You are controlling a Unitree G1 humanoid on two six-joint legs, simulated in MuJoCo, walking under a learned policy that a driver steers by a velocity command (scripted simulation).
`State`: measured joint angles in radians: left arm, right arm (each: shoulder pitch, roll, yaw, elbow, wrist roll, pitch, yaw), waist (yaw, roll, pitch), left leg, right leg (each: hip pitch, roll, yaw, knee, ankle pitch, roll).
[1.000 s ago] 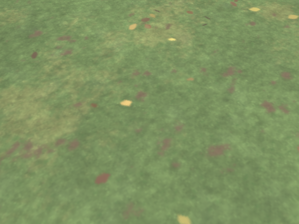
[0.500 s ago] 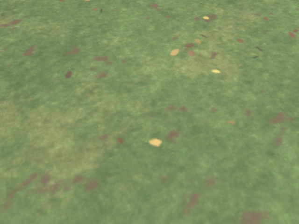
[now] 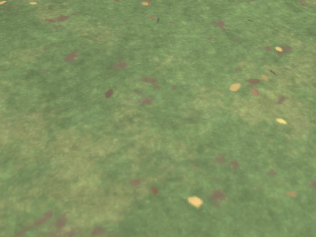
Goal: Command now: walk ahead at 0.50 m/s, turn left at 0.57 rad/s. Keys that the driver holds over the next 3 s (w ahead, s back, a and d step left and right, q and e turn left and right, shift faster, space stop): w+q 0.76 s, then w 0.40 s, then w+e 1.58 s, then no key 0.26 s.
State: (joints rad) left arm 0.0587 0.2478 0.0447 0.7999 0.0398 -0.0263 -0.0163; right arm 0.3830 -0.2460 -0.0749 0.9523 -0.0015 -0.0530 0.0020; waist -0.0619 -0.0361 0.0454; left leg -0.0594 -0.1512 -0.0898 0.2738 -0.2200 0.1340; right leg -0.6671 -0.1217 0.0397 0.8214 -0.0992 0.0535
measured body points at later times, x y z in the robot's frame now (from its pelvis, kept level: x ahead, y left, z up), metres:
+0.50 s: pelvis +0.27 -0.03 +0.00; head +0.30 -0.04 +0.45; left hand +0.22 +0.24 -0.12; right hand +0.49 -0.25 -0.12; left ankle +0.32 +0.12 -0.67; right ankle +0.26 -0.14 -0.74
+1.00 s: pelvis +0.50 +0.12 +0.00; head +0.51 +0.15 +0.45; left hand +0.47 +0.41 -0.12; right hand +0.67 -0.09 -0.12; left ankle +0.45 +0.14 -0.74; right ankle +0.66 +0.02 -0.67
